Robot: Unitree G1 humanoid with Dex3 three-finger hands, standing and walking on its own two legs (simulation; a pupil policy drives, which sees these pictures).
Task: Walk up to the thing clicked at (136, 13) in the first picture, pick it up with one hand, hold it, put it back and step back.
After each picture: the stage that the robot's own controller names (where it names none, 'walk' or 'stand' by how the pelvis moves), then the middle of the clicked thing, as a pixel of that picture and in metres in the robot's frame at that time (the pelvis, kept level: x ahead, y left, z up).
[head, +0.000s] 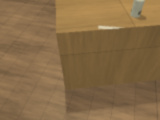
stand; (137, 7) +1.00 -0.32 -0.05
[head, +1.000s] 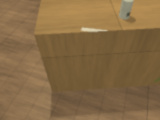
rise first; (125, 8) +0.92 -0.19 -0.02
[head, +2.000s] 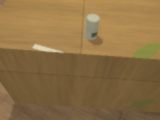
rise first; (91, 27) +0.69 +0.05 -0.02
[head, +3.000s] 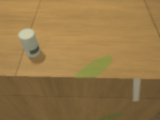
stand; (29, 43) +0.54 +0.28 -0.02
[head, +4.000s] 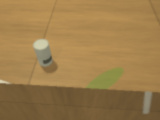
stand; (43, 53) +0.53 +0.22 -0.04
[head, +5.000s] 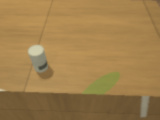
stand; (38, 59) +0.50 +0.24 -0.04
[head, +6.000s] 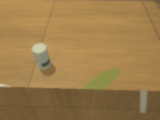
stand; (41, 56) +0.54 +0.23 -0.05
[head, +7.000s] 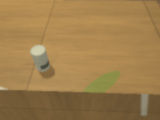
stand; (40, 58) +0.52 +0.24 -0.05
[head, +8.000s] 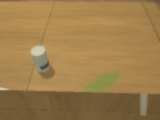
rise first; (40, 59) +0.52 +0.24 -0.05
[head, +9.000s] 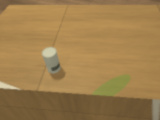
rise first; (51, 60) +0.52 +0.22 -0.05
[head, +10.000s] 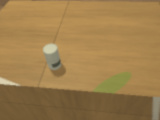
go down; (52, 57) +0.53 +0.22 -0.05
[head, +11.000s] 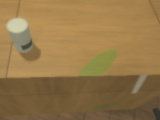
go down; (21, 36) +0.52 +0.20 +0.00
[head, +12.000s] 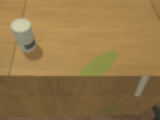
approach; (24, 36) +0.53 +0.21 +0.01
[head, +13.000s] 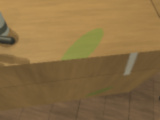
close; out of the picture +0.55 +0.23 +0.05
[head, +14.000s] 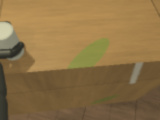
lift; (8, 42) +0.48 +0.21 +0.04
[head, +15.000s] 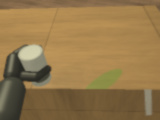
lift; (36, 66) +0.34 +0.17 +0.15
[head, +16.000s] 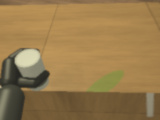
hold; (33, 71) +0.32 +0.17 +0.14
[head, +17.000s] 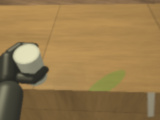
hold; (32, 66) +0.32 +0.18 +0.16
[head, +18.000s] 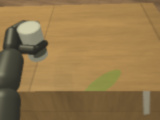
crouch; (34, 42) +0.42 +0.18 +0.17
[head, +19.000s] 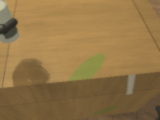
lower; (2, 22) +0.52 +0.22 +0.13
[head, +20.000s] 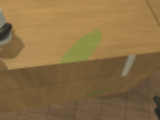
lower; out of the picture +0.53 +0.21 +0.04
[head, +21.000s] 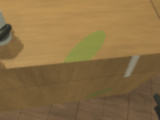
lower; out of the picture +0.52 +0.22 +0.05
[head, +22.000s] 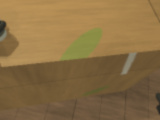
lower; out of the picture +0.53 +0.22 +0.05
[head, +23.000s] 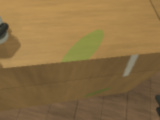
lower; out of the picture +0.52 +0.23 +0.05
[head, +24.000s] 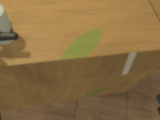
open; out of the picture +0.52 +0.20 +0.05
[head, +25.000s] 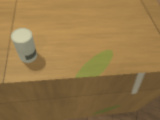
sink last; (25, 46) +0.49 +0.19 +0.02
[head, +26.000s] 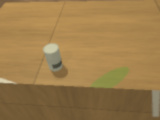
stand; (53, 57) +0.51 +0.20 +0.00
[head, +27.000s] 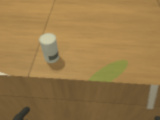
stand; (49, 48) +0.52 +0.19 +0.00
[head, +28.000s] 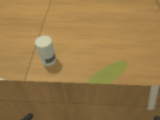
stand; (46, 51) +0.50 +0.19 +0.01
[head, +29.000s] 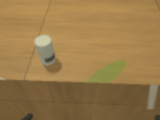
stand; (45, 50) +0.50 +0.19 +0.02
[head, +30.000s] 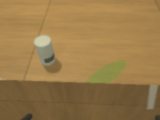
stand; (45, 50) +0.50 +0.19 +0.02
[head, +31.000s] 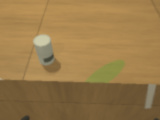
stand; (44, 50) +0.51 +0.19 +0.02
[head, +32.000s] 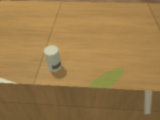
stand; (53, 58) +0.53 +0.19 -0.04
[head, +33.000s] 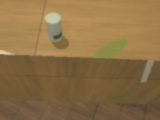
walk; (54, 28) +0.60 +0.15 -0.04
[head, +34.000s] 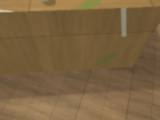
walk; out of the picture +0.87 +0.28 -0.02
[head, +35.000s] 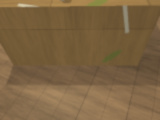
stand; out of the picture +1.12 +0.24 -0.03
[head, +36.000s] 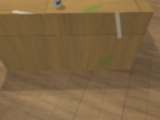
stand; out of the picture +1.12 +0.24 -0.05
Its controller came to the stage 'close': yes
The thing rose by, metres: 0.23
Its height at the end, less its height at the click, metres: +0.00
